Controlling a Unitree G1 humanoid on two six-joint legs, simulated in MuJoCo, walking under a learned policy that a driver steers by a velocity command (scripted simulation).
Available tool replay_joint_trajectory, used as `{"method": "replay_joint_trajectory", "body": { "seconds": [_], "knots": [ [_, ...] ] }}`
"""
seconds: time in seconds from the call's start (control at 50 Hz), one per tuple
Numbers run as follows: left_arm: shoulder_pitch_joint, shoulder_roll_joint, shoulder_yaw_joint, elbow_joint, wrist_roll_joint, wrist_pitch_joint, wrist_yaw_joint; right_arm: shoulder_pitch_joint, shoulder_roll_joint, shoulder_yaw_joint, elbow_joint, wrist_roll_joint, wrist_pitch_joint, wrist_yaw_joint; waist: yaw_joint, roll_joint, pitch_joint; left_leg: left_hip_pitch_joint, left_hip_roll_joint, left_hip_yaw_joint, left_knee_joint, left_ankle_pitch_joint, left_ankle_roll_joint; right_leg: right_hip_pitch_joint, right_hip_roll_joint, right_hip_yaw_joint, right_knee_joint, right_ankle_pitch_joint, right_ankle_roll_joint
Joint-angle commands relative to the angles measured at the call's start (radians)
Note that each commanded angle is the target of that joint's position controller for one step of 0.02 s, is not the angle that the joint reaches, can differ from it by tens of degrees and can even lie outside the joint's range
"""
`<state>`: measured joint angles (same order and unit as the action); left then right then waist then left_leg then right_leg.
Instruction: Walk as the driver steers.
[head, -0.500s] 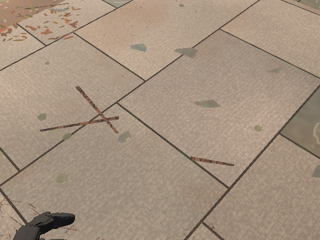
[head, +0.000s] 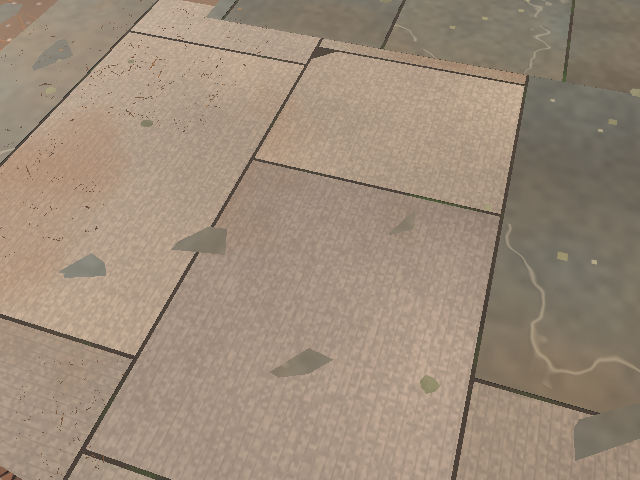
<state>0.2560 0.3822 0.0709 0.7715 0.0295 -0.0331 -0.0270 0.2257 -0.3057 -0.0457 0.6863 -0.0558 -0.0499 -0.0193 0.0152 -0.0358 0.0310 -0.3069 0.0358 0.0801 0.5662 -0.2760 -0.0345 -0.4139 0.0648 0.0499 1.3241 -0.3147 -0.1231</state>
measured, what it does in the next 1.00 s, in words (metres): walks ahead, turning right: right foot, then left foot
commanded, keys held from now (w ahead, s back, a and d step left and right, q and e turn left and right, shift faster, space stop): w+e+shift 0.72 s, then w+shift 0.28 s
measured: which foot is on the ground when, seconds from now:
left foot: down 0.00-0.30, up 0.32-0.68, down 0.70-1.00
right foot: up 0.00-0.30, down 0.32-0.72, up 0.74-1.00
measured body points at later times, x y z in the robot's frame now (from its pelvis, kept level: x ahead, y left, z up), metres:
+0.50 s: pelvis +0.45 -0.08 +0.00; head +0.48 -0.09 +0.45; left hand +0.60 +0.18 -0.13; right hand +0.51 -0.38 -0.08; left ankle +0.56 +0.08 -0.65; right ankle +0.41 -0.07 -0.73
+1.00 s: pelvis +0.86 -0.29 +0.01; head +0.87 -0.31 +0.45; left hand +1.21 -0.35 -0.04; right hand +0.59 -0.40 -0.12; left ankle +0.87 -0.10 -0.73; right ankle +0.87 -0.46 -0.67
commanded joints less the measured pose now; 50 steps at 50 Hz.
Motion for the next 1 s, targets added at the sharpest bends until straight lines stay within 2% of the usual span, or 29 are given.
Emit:
{"method": "replay_joint_trajectory", "body": {
  "seconds": [0.02,0.06,0.1,0.16,0.2,0.24,0.28,0.3,0.32,0.34,0.36,0.38,0.4,0.44,0.46,0.52,0.58,0.64,0.66,0.68,0.7,0.72,0.74,0.76,0.78,0.8,0.88,0.94,1.0],
  "knots": [
    [-0.124,-0.041,-0.027,-0.144,0.009,0.019,-0.036,0.162,-0.052,-0.018,0.046,0.018,-0.028,0.015,-0.048,0.109,0.012,0.259,0.28,-0.293,-0.339,-0.003,0.108,-0.379,-0.141,0.04,0.031,0.027,0.008],
    [-0.185,-0.058,-0.039,-0.192,0.009,0.029,-0.047,0.159,-0.044,-0.014,0.071,0.033,-0.047,0.028,-0.026,0.112,0.027,0.232,0.268,-0.148,-0.371,0.193,0.089,-0.4,-0.152,0.018,-0.012,0.096,0.008],
    [-0.242,-0.053,-0.046,-0.234,0.004,0.032,-0.055,0.108,-0.062,-0.016,0.076,0.03,-0.06,0.027,0.012,0.125,0.056,0.182,0.242,-0.006,-0.416,0.313,0.077,-0.376,-0.157,-0.002,-0.119,0.194,0.011],
    [-0.358,-0.047,-0.055,-0.266,0.006,0.031,-0.076,0.165,-0.086,-0.019,0.115,0.03,-0.063,0.019,-0.011,0.069,0.125,0.193,0.177,0.154,-0.467,0.495,0.058,-0.294,-0.116,-0.145,-0.385,0.284,-0.017],
    [-0.354,-0.06,-0.06,-0.258,0.0,0.029,-0.078,0.195,-0.137,-0.026,0.119,0.027,-0.06,0.012,0.004,0.089,0.109,0.25,0.185,0.217,-0.391,0.935,0.036,-0.185,-0.063,-0.223,-0.487,0.275,-0.056],
    [-0.264,-0.018,-0.044,-0.223,0.003,0.025,-0.062,0.214,-0.194,-0.04,0.119,0.033,-0.039,-0.002,0.067,0.136,0.029,0.343,0.212,0.22,-0.221,1.292,0.032,-0.052,0.009,-0.255,-0.528,0.21,-0.084],
    [0.093,0.067,0.003,-0.117,-0.003,0.02,-0.035,0.134,-0.242,-0.054,0.082,0.029,-0.006,-0.007,0.237,0.159,-0.147,0.257,0.247,0.183,0.215,1.372,0.059,0.341,0.06,-0.199,-0.558,0.137,-0.128],
    [0.24,0.108,0.037,-0.051,-0.01,0.019,-0.01,0.106,-0.223,-0.054,0.066,0.022,0.004,0.001,0.274,0.08,-0.202,0.05,0.19,0.172,0.56,0.912,0.05,0.611,0.045,-0.097,-0.657,0.108,-0.161],
    [0.14,0.184,0.062,-0.061,-0.033,0.032,0.015,0.113,-0.094,-0.025,0.022,0.003,0.005,0.021,0.143,-0.171,-0.13,-0.247,0.002,0.168,0.941,-0.159,0.021,0.67,-0.116,0.189,-0.677,0.143,-0.205],
    [0.116,0.259,0.07,-0.12,0.0,0.046,0.015,0.135,-0.11,-0.02,-0.1,0.028,-0.013,0.019,0.085,-0.178,-0.321,-0.532,-0.06,-0.048,1.129,-0.256,-0.007,0.905,-0.283,0.694,-0.87,0.064,-0.391],
    [0.161,0.221,0.073,-0.114,0.0,0.047,0.029,0.041,-0.139,-0.013,-0.118,0.026,-0.04,0.021,0.119,-0.014,-0.282,-0.593,-0.007,-0.148,1.053,-0.166,-0.002,0.838,-0.306,0.785,-1.025,-0.06,-0.365],
    [0.133,0.174,0.065,-0.084,-0.005,0.035,0.038,0.018,-0.135,-0.006,-0.111,0.029,-0.052,0.021,0.073,0.063,-0.118,-0.587,0.033,-0.153,0.934,-0.115,0.001,0.673,-0.284,0.724,-1.074,-0.035,-0.33],
    [0.107,0.147,0.056,-0.068,-0.008,0.016,0.044,-0.007,-0.125,-0.001,-0.103,0.016,-0.048,0.017,0.023,0.118,-0.035,-0.521,0.061,-0.15,0.846,-0.12,-0.008,0.514,-0.237,0.636,-1.078,0.071,-0.301],
    [0.048,0.097,0.032,-0.072,-0.015,-0.017,0.05,0.047,-0.12,0.003,-0.08,-0.017,-0.008,0.016,-0.061,0.132,0.002,-0.38,0.097,-0.153,0.722,-0.164,-0.037,0.295,-0.161,0.483,-1.08,0.214,-0.275],
    [0.051,0.08,0.024,-0.068,-0.02,-0.031,0.044,0.029,-0.112,0.004,-0.085,-0.019,0.01,0.019,-0.069,0.127,0.016,-0.342,0.108,-0.144,0.647,-0.195,-0.05,0.211,-0.133,0.447,-1.093,0.225,-0.269],
    [0.05,0.084,0.027,-0.06,-0.015,-0.054,0.03,-0.168,-0.048,0.029,-0.167,0.0,0.017,0.034,-0.036,0.088,0.079,-0.236,0.096,-0.098,0.364,0.029,-0.063,0.016,-0.051,0.373,-1.157,0.241,-0.232],
    [0.086,0.103,0.04,-0.038,-0.029,-0.06,0.014,-0.23,-0.032,0.037,-0.182,0.026,0.01,0.04,0.012,0.045,0.041,-0.067,0.038,-0.08,0.141,0.332,-0.035,0.024,-0.031,0.346,-1.146,0.415,-0.164],
    [0.127,0.122,0.048,-0.016,-0.034,-0.053,0.018,-0.223,-0.08,0.021,-0.183,0.032,0.008,0.03,0.023,0.017,-0.004,0.023,-0.014,-0.092,0.008,0.302,-0.004,0.193,-0.057,0.381,-1.032,0.626,-0.109],
    [0.128,0.143,0.053,-0.012,-0.03,-0.05,0.021,-0.151,-0.117,0.005,-0.161,0.032,0.005,0.02,-0.009,0.018,-0.061,0.108,-0.045,-0.093,-0.005,0.229,0.006,0.248,-0.053,0.38,-0.916,0.768,-0.083],
    [0.1,0.179,0.06,-0.014,-0.025,-0.048,0.018,-0.001,-0.159,-0.016,-0.127,0.034,-0.001,0.007,-0.102,0.027,-0.146,0.273,-0.056,-0.09,-0.017,0.147,0.016,0.241,-0.04,0.36,-0.713,0.833,-0.055],
    [0.047,0.167,0.055,-0.027,-0.019,-0.056,0.013,0.217,-0.209,-0.042,-0.079,0.029,-0.004,-0.013,-0.224,0.034,-0.24,0.519,0.002,-0.118,0.012,0.055,0.032,0.116,-0.002,0.326,-0.447,0.764,-0.031],
    [0.018,-0.002,0.012,-0.065,-0.008,-0.069,0.019,0.414,-0.268,-0.06,-0.037,-0.002,-0.01,-0.032,-0.257,0.233,-0.351,0.733,0.258,-0.374,-0.016,-0.261,0.048,-0.075,0.071,0.239,-0.072,0.029,-0.027],
    [0.16,-0.045,-0.016,-0.118,-0.054,-0.067,0.022,0.278,-0.334,-0.074,-0.056,-0.02,-0.01,-0.018,-0.099,0.531,-0.448,0.777,0.469,-0.991,-0.285,-0.45,0.147,-0.308,0.113,0.134,0.11,-0.193,-0.002],
    [0.094,0.03,-0.014,-0.07,-0.012,-0.049,0.031,0.134,-0.206,-0.061,-0.087,-0.007,-0.005,-0.007,-0.095,0.309,-0.273,0.607,0.403,-0.95,-0.323,-0.597,0.174,-0.37,0.007,0.108,0.139,-0.059,-0.013],
    [0.026,0.046,-0.008,-0.067,0.007,-0.039,0.016,0.082,-0.127,-0.042,-0.08,0.002,-0.004,0.0,-0.088,0.172,-0.155,0.47,0.346,-0.748,-0.302,-0.489,0.178,-0.357,-0.039,0.081,0.086,0.026,-0.005],
    [-0.018,0.029,-0.011,-0.07,0.016,-0.033,0.002,0.085,-0.097,-0.035,-0.051,-0.004,-0.007,0.008,-0.08,0.075,-0.086,0.365,0.302,-0.614,-0.302,-0.313,0.177,-0.331,-0.062,0.071,0.049,0.047,0.002],
    [-0.108,-0.063,-0.043,-0.131,0.02,-0.006,-0.034,0.173,-0.053,-0.016,0.075,0.023,-0.049,0.033,-0.027,0.108,0.017,0.226,0.242,-0.348,-0.363,0.028,0.162,-0.358,-0.083,0.11,-0.063,0.014,0.012],
    [-0.239,-0.043,-0.057,-0.201,0.022,-0.01,-0.046,0.167,-0.084,-0.019,0.1,0.03,-0.064,0.038,-0.007,0.113,0.068,0.185,0.218,-0.165,-0.449,0.229,0.16,-0.378,-0.085,0.071,-0.268,0.137,0.024],
    [-0.352,-0.056,-0.076,-0.237,0.015,-0.017,-0.074,0.194,-0.115,-0.02,0.125,0.042,-0.067,0.04,-0.022,0.086,0.105,0.075,0.184,-0.016,-0.584,0.357,0.147,-0.138,-0.071,-0.084,-0.556,0.285,0.008]
  ]
}}
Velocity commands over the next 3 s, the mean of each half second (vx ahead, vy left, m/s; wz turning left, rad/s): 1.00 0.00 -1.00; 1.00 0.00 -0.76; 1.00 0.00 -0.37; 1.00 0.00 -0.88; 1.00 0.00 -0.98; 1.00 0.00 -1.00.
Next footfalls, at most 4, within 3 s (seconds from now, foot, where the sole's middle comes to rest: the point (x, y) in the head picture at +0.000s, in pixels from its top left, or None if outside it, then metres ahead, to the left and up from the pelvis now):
0.32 right None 0.45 -0.08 -0.76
0.70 left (392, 301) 0.90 -0.13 -0.76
1.12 right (571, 272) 1.00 -0.59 -0.76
1.54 left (629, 165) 1.39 -0.85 -0.76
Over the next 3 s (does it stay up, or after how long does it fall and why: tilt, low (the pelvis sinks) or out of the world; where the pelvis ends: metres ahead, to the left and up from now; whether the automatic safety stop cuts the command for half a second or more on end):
stays up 1.02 -2.00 -0.01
